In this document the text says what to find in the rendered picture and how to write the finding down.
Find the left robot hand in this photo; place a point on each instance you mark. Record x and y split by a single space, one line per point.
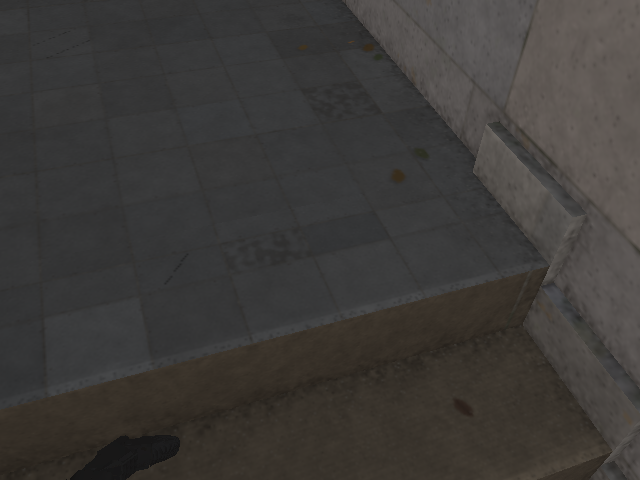
123 457

